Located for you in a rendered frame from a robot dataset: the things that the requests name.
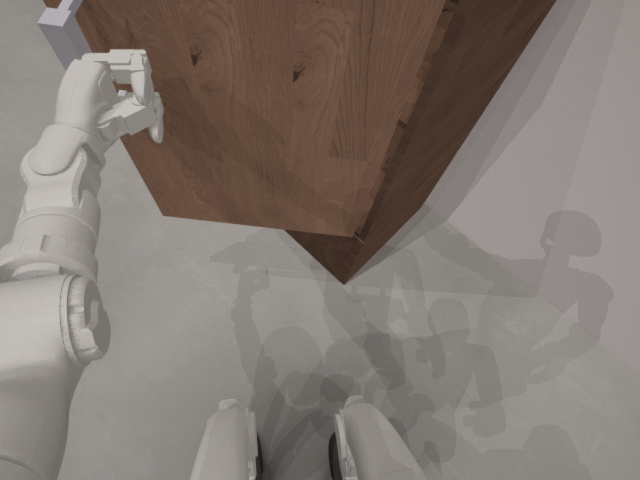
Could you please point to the robot left forearm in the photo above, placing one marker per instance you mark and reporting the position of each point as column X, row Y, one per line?
column 58, row 226

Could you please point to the handle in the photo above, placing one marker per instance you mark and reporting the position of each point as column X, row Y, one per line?
column 64, row 34

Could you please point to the robot left hand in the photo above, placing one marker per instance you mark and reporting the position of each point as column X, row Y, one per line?
column 88, row 100

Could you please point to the robot right thigh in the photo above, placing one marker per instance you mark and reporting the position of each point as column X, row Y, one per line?
column 364, row 434

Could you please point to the robot thigh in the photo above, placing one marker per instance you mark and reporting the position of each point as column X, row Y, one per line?
column 364, row 434
column 228, row 443

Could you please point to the robot left thigh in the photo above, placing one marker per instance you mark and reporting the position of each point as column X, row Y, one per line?
column 228, row 443

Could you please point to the left robot upper arm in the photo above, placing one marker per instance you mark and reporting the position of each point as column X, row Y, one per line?
column 51, row 328

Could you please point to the cupboard door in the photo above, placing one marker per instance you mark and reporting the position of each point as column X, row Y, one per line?
column 277, row 113

